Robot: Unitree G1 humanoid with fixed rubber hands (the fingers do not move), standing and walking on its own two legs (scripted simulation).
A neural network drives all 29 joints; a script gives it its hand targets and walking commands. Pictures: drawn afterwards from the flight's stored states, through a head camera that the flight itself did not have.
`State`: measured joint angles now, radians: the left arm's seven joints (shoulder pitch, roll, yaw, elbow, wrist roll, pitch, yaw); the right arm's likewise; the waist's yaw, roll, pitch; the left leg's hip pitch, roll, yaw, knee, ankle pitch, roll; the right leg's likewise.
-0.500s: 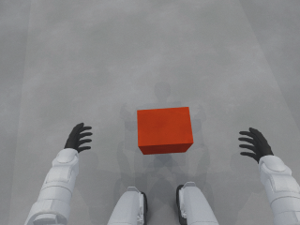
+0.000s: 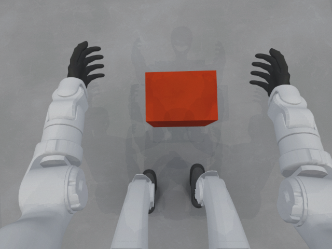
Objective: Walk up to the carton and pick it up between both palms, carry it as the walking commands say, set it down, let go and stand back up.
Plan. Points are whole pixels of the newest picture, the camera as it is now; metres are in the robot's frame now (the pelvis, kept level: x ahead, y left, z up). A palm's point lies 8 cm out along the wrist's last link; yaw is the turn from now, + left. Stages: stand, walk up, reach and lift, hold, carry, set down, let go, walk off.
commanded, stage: reach and lift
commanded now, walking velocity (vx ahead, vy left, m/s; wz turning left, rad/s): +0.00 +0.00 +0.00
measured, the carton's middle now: (179, 103) +0.50 -0.03 -0.52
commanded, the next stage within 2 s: none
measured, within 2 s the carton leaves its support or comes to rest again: neither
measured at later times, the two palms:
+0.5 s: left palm (97, 74) +0.52 +0.20 -0.17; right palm (263, 77) +0.49 -0.23 -0.17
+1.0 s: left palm (117, 88) +0.52 +0.19 -0.32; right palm (238, 90) +0.50 -0.22 -0.33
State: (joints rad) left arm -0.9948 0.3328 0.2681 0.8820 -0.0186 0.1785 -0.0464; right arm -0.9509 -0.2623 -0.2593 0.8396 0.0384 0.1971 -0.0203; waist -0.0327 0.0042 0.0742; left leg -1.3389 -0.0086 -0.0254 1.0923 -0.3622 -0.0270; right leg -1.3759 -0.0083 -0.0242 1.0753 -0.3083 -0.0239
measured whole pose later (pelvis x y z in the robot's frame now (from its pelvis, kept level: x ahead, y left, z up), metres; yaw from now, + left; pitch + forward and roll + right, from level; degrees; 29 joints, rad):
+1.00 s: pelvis -0.03 +0.01 -0.19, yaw +1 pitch +48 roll +1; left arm -1.29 0.33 0.25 0.96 -0.06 0.14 0.05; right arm -1.26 -0.34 -0.28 0.96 0.07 0.14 -0.03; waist -0.04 0.02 0.05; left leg -2.10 -0.06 -0.05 1.80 -0.55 -0.05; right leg -2.13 0.04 0.03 1.77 -0.48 0.02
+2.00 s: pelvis -0.04 +0.01 -0.28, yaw +1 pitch +38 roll +0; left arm -1.44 0.35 0.14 1.15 -0.15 0.07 0.09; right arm -1.40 -0.39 -0.15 1.17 0.20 0.05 -0.06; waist -0.03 0.01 0.31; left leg -2.20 -0.05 -0.03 2.17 -0.63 -0.04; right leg -2.24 0.02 0.03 2.14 -0.56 0.03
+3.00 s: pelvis -0.04 +0.02 -0.29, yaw +0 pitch +38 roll +0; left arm -1.38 0.24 0.26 0.89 -0.04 0.24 0.13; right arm -1.39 -0.36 -0.17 1.00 0.16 0.21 -0.05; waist -0.03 0.02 0.32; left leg -2.24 -0.08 -0.03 2.20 -0.62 -0.03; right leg -2.27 0.04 0.04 2.16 -0.55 0.05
